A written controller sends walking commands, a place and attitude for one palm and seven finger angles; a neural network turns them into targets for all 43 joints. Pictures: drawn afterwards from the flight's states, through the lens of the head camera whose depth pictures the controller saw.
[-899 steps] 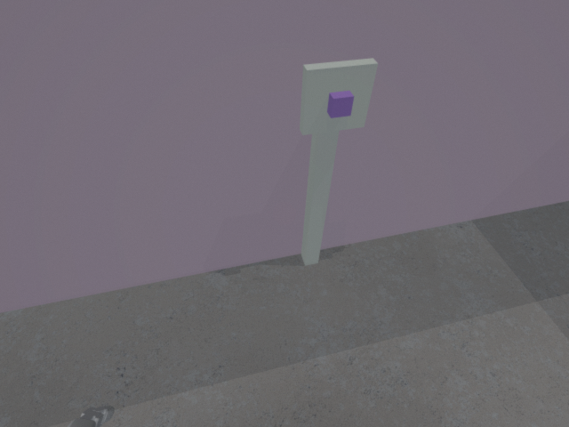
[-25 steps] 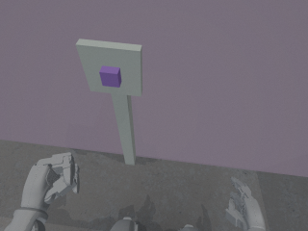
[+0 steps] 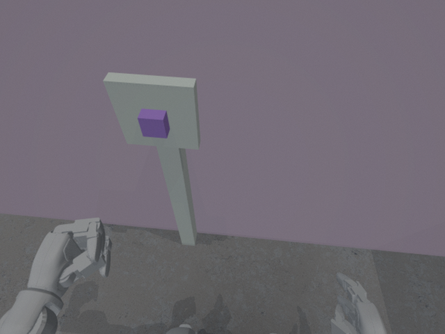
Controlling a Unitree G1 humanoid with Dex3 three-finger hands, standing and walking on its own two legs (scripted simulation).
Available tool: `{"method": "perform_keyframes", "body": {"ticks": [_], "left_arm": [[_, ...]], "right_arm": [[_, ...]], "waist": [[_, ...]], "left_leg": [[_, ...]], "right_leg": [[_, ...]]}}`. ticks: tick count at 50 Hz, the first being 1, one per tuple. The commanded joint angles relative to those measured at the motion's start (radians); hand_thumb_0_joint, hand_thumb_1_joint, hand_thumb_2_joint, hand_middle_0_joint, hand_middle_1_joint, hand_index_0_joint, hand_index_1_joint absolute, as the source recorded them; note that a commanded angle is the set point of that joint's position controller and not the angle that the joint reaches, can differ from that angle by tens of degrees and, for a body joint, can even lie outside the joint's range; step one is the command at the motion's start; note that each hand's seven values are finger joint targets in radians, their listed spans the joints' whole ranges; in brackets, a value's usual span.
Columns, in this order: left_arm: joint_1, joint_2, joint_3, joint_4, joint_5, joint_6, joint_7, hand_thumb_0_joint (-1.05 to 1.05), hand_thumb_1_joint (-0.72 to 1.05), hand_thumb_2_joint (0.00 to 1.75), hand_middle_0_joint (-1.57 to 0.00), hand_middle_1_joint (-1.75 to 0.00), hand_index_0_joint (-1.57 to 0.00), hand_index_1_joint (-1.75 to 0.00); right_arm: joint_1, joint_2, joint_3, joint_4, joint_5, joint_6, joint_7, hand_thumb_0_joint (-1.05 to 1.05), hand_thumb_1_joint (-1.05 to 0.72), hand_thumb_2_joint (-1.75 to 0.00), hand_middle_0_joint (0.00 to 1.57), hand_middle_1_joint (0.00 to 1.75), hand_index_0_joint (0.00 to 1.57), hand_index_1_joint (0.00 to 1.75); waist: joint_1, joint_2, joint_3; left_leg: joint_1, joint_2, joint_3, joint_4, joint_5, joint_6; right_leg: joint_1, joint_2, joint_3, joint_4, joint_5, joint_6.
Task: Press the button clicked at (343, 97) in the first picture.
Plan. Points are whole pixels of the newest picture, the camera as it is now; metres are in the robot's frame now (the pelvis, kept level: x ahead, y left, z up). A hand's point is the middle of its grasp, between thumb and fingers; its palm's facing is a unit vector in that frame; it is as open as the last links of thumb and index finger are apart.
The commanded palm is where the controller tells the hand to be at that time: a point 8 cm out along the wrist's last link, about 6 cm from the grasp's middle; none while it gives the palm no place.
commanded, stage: raise the hand and make a fist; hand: left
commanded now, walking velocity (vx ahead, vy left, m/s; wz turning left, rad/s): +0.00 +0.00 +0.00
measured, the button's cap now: (154, 122) +0.52 +0.18 +0.07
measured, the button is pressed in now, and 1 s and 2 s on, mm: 0 0 0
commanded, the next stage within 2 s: aim a knuckle at the button in 0.26 s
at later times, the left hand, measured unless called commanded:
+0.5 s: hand (105, 256) +0.23 +0.20 +0.06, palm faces -0.04 -1.00 -0.05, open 3.1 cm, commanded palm +0.22 +0.25 +0.06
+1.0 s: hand (136, 209) +0.32 +0.17 +0.04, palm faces -0.08 -1.00 -0.03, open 3.1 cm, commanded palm +0.31 +0.23 +0.05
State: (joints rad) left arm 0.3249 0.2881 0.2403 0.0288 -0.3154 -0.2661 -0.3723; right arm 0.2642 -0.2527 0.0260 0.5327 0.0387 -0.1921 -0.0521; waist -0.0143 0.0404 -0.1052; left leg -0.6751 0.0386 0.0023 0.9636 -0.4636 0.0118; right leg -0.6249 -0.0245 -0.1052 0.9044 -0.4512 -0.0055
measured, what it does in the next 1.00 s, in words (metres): stands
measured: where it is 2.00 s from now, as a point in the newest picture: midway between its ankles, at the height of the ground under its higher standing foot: outside the picture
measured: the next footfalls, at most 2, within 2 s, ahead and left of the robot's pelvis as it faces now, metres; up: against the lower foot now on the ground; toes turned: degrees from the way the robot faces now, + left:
none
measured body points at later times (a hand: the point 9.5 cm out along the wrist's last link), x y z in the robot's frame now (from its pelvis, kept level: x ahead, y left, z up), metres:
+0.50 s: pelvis -0.01 -0.01 +0.00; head +0.03 -0.01 +0.44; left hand +0.22 +0.25 +0.07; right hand +0.17 -0.24 -0.08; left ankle +0.01 +0.11 -0.69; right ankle +0.00 -0.12 -0.69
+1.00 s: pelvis +0.00 -0.01 +0.00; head +0.07 -0.01 +0.44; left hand +0.32 +0.23 +0.05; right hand +0.13 -0.26 -0.10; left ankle +0.01 +0.11 -0.69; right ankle +0.00 -0.12 -0.69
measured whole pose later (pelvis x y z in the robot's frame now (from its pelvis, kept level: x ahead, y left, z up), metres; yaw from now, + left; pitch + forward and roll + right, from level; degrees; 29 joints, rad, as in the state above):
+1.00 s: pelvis +0.00 -0.01 +0.00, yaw -1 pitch +13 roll -1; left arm -0.08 0.27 0.22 0.37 -0.25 -0.33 -0.31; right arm 0.27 -0.27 0.02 0.59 0.03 -0.16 -0.05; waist -0.03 0.03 -0.09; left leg -0.74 0.04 0.01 0.97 -0.45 0.00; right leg -0.71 -0.03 -0.09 0.94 -0.45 -0.01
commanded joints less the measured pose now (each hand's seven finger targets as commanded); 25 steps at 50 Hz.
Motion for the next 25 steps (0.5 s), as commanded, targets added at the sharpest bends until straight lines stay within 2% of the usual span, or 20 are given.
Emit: {"method": "perform_keyframes", "body": {"ticks": [1, 5, 6, 8, 10, 11, 12, 14, 16, 18, 20, 21, 23, 24, 25], "left_arm": [[-0.064, 0.154, 0.113, -0.220, -0.036, -0.096, 0.009, 0.00, 0.90, 0.90, -1.30, -1.50, -1.30, -1.50], [-0.065, 0.129, 0.092, -0.219, -0.017, -0.131, 0.030, 0.00, 0.90, 0.90, -1.30, -1.50, -1.30, -1.50], [-0.065, 0.133, 0.082, -0.204, -0.009, -0.127, 0.030, 0.00, 0.90, 0.90, -1.30, -1.50, -1.30, -1.50], [-0.057, 0.123, 0.068, -0.193, -0.003, -0.122, 0.026, 0.00, 0.90, 0.90, -1.30, -1.50, -1.30, -1.50], [-0.052, 0.126, 0.066, -0.201, 0.001, -0.113, 0.020, 0.00, 0.90, 0.90, -1.30, -1.50, -1.30, -1.50], [-0.051, 0.136, 0.071, -0.183, -0.002, -0.104, 0.014, 0.00, 0.90, 0.90, -1.30, -1.50, -1.30, -1.50], [-0.063, 0.139, 0.074, -0.205, -0.009, -0.105, 0.009, 0.00, 0.90, 0.90, -1.30, -1.50, -1.30, -1.50], [-0.068, 0.142, 0.086, -0.225, -0.016, -0.112, 0.009, 0.00, 0.90, 0.90, -1.30, -1.50, -1.30, -1.50], [-0.082, 0.151, 0.096, -0.224, -0.023, -0.120, 0.015, 0.00, 0.90, 0.90, -1.30, -1.50, -1.30, -1.50], [-0.080, 0.134, 0.091, -0.213, -0.027, -0.128, 0.017, 0.00, 0.90, 0.90, -1.30, -1.50, -1.30, -1.50], [-0.164, 0.116, 0.054, -0.192, -0.018, -0.133, 0.019, 0.00, 0.90, 0.90, -1.30, -1.50, -1.30, -1.50], [-0.211, 0.115, 0.041, -0.162, -0.015, -0.131, 0.018, 0.00, 0.90, 0.90, -1.30, -1.50, -1.30, -1.50], [-0.286, 0.114, 0.028, -0.116, -0.004, -0.128, 0.013, 0.00, 0.90, 0.90, -1.30, -1.50, -1.30, -1.50], [-0.297, 0.116, 0.028, -0.109, -0.001, -0.124, 0.009, 0.00, 0.90, 0.90, -1.30, -1.50, -1.30, -1.50], [-0.290, 0.129, 0.040, -0.084, 0.003, -0.117, 0.009, 0.00, 0.90, 0.90, -1.30, -1.50, -1.30, -1.50]], "right_arm": [[-0.062, -0.125, -0.054, -0.158, -0.006, -0.068, -0.010, 0.00, -0.90, -0.90, 0.20, 0.30, 0.20, 0.30], [-0.053, -0.120, -0.057, -0.150, -0.004, -0.071, -0.005, 0.00, -0.90, -0.90, 0.20, 0.30, 0.20, 0.30], [-0.055, -0.123, -0.055, -0.147, -0.004, -0.069, -0.003, 0.00, -0.90, -0.90, 0.20, 0.30, 0.20, 0.30], [-0.058, -0.125, -0.057, -0.153, 0.000, -0.067, -0.002, 0.00, -0.90, -0.90, 0.20, 0.30, 0.20, 0.30], [-0.057, -0.126, -0.059, -0.155, 0.002, -0.067, -0.005, 0.00, -0.90, -0.90, 0.20, 0.30, 0.20, 0.30], [-0.058, -0.129, -0.058, -0.157, 0.001, -0.063, -0.005, 0.00, -0.90, -0.90, 0.20, 0.30, 0.20, 0.30], [-0.062, -0.128, -0.059, -0.163, 0.002, -0.064, -0.008, 0.00, -0.90, -0.90, 0.20, 0.30, 0.20, 0.30], [-0.063, -0.126, -0.057, -0.162, 0.002, -0.068, -0.011, 0.00, -0.90, -0.90, 0.20, 0.30, 0.20, 0.30], [-0.065, -0.124, -0.053, -0.158, 0.000, -0.069, -0.013, 0.00, -0.90, -0.90, 0.20, 0.30, 0.20, 0.30], [-0.064, -0.121, -0.052, -0.154, 0.001, -0.070, -0.014, 0.00, -0.90, -0.90, 0.20, 0.30, 0.20, 0.30], [-0.060, -0.128, -0.047, -0.141, 0.000, -0.074, -0.016, 0.00, -0.90, -0.90, 0.20, 0.30, 0.20, 0.30], [-0.054, -0.133, -0.043, -0.132, -0.002, -0.072, -0.018, 0.00, -0.90, -0.90, 0.20, 0.30, 0.20, 0.30], [-0.050, -0.138, -0.045, -0.121, 0.001, -0.076, -0.024, 0.00, -0.90, -0.90, 0.20, 0.30, 0.20, 0.30], [-0.049, -0.140, -0.046, -0.121, 0.000, -0.079, -0.025, 0.00, -0.90, -0.90, 0.20, 0.30, 0.20, 0.30], [-0.044, -0.142, -0.046, -0.120, 0.002, -0.079, -0.027, 0.00, -0.90, -0.90, 0.20, 0.30, 0.20, 0.30]], "waist": [[0.014, -0.027, -0.167], [0.009, 0.044, -0.156], [0.005, 0.027, -0.141], [0.003, 0.037, -0.132], [0.000, 0.037, -0.148], [-0.001, 0.007, -0.138], [0.002, -0.002, -0.161], [0.006, 0.014, -0.177], [0.006, 0.006, -0.161], [0.003, 0.002, -0.155], [-0.019, 0.016, -0.122], [-0.033, -0.021, -0.094], [-0.043, -0.016, -0.098], [-0.034, 0.006, -0.120], [-0.030, -0.001, -0.132]], "left_leg": [[0.110, -0.042, -0.033, -0.145, 0.287, 0.004], [0.124, -0.042, -0.026, -0.149, 0.265, 0.001], [0.111, -0.040, -0.029, -0.147, 0.250, 0.003], [0.108, -0.041, -0.028, -0.153, 0.224, 0.003], [0.121, -0.040, -0.028, -0.155, 0.227, 0.006], [0.107, -0.039, -0.031, -0.154, 0.217, 0.007], [0.109, -0.043, -0.029, -0.152, 0.214, 0.009], [0.118, -0.043, -0.029, -0.153, 0.226, 0.007], [0.112, -0.042, -0.032, -0.150, 0.223, 0.007], [0.113, -0.042, -0.032, -0.150, 0.217, 0.006], [0.099, -0.042, -0.034, -0.144, 0.180, 0.006], [0.080, -0.040, -0.041, -0.136, 0.160, 0.008], [0.072, -0.040, -0.041, -0.130, 0.122, 0.009], [0.076, -0.042, -0.041, -0.132, 0.122, 0.008], [0.076, -0.041, -0.040, -0.133, 0.124, 0.008]], "right_leg": [[0.121, 0.043, 0.045, -0.119, 0.247, -0.015], [0.089, 0.039, 0.042, -0.115, 0.224, -0.016], [0.084, 0.043, 0.045, -0.116, 0.203, -0.018], [0.075, 0.038, 0.045, -0.125, 0.180, -0.016], [0.077, 0.037, 0.044, -0.128, 0.185, -0.014], [0.078, 0.042, 0.046, -0.129, 0.172, -0.013], [0.092, 0.037, 0.056, -0.136, 0.168, -0.010], [0.102, 0.036, 0.055, -0.134, 0.181, -0.012], [0.096, 0.042, 0.053, -0.128, 0.172, -0.014], [0.088, 0.040, 0.052, -0.131, 0.170, -0.012], [0.046, 0.039, 0.052, -0.132, 0.132, -0.009], [0.024, 0.044, 0.054, -0.131, 0.105, -0.009], [-0.002, 0.036, 0.065, -0.138, 0.061, -0.006], [0.004, 0.034, 0.066, -0.135, 0.058, -0.007], [0.013, 0.034, 0.066, -0.136, 0.061, -0.008]]}}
